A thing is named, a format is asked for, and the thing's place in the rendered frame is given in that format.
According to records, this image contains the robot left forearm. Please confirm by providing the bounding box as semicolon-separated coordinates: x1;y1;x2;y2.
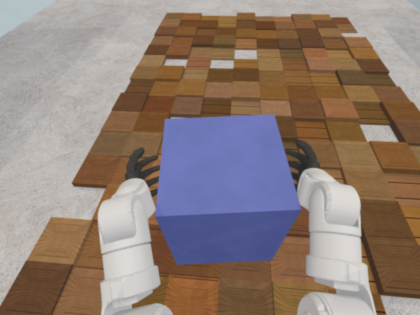
98;178;161;315

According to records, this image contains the robot right hand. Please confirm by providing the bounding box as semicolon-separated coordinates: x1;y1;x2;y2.
284;139;320;191

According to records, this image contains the carton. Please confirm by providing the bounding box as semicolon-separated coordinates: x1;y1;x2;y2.
155;114;301;265

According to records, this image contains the robot left hand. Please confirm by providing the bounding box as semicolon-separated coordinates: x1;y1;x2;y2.
125;148;160;197

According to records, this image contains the right robot upper arm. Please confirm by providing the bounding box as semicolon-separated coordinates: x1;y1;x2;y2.
297;291;374;315

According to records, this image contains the robot right forearm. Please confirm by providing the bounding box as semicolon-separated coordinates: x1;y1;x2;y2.
297;168;377;315

